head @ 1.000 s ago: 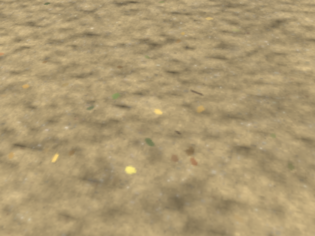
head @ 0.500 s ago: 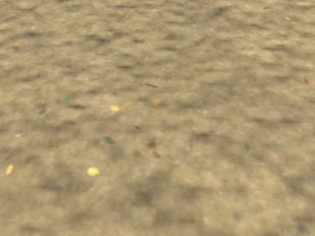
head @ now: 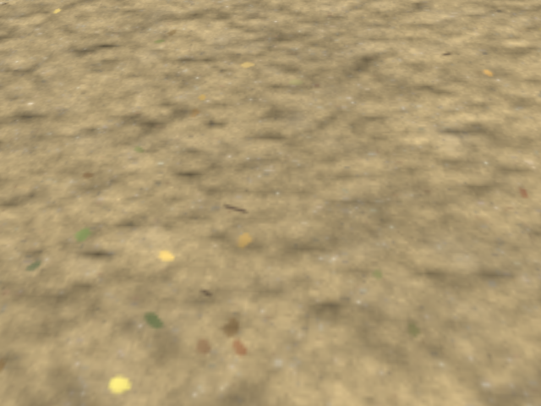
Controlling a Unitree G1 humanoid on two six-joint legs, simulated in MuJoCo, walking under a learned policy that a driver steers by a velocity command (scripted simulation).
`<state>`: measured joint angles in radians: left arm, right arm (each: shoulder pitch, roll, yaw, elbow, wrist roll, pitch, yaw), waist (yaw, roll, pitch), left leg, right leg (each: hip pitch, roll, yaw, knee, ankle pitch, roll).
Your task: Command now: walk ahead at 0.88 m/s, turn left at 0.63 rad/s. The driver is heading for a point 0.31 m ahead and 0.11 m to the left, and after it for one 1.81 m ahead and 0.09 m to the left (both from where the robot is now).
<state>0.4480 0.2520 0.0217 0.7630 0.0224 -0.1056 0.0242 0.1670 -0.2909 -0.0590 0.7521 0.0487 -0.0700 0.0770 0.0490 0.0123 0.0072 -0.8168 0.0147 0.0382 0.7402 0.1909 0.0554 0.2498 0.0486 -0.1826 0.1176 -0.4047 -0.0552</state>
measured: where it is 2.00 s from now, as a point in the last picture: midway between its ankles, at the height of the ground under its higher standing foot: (316, 128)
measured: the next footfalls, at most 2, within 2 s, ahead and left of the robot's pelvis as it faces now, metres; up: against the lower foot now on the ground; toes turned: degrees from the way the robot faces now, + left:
left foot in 0.10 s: +0.28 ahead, +0.06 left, +0.00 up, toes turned +7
right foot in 0.54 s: +0.70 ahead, -0.08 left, +0.00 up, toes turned +14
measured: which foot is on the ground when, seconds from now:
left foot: up 0.00-0.08, down 0.10-0.56, up 0.58-1.00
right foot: down 0.00-0.12, up 0.14-0.52, down 0.54-1.00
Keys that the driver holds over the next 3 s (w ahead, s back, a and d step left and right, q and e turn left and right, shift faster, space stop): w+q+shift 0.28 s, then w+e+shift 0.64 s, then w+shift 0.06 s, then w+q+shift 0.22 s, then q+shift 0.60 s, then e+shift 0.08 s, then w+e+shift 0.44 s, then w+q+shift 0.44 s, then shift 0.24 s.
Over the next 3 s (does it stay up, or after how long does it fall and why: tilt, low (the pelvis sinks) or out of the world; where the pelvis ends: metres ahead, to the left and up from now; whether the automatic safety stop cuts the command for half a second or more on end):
stays up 2.01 0.02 0.01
